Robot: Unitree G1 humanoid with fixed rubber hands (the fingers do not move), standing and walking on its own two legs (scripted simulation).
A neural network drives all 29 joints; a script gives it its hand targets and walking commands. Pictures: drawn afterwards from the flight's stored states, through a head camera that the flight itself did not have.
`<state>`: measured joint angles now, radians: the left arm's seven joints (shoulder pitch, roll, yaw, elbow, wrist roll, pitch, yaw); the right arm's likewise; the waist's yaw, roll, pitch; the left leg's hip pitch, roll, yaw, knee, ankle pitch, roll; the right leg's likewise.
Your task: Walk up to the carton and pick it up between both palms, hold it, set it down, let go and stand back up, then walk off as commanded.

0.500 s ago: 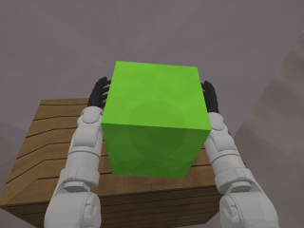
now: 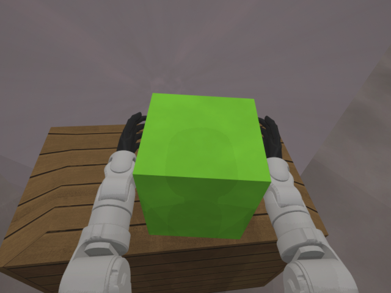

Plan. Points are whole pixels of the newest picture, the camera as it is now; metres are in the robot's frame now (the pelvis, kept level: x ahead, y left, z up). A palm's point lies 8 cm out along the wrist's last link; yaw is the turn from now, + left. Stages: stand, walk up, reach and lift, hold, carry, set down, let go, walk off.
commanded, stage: set down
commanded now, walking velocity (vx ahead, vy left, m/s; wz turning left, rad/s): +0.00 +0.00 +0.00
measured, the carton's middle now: (198, 170) +0.36 +0.00 +0.05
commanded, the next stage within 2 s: none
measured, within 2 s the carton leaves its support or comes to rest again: rests again in 1.28 s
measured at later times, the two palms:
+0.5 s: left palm (131, 156) +0.39 +0.14 +0.07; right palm (268, 162) +0.37 -0.16 +0.07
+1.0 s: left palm (133, 163) +0.38 +0.14 +0.04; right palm (266, 170) +0.36 -0.16 +0.05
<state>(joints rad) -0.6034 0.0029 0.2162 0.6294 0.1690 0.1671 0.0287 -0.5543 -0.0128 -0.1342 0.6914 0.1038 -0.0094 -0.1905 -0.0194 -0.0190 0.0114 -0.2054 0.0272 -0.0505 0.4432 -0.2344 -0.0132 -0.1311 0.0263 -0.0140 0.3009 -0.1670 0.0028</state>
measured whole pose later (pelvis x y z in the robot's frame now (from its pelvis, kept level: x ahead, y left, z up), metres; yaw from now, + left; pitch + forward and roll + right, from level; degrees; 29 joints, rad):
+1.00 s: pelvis +0.01 +0.00 +0.00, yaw +0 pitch +1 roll -2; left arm -0.57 0.00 0.22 0.86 0.17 -0.11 0.04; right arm -0.48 0.04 -0.22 0.82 0.03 -0.23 -0.16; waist -0.01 -0.02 0.03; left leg -0.21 0.03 -0.05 0.44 -0.25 -0.01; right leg -0.13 0.03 -0.02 0.30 -0.18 0.00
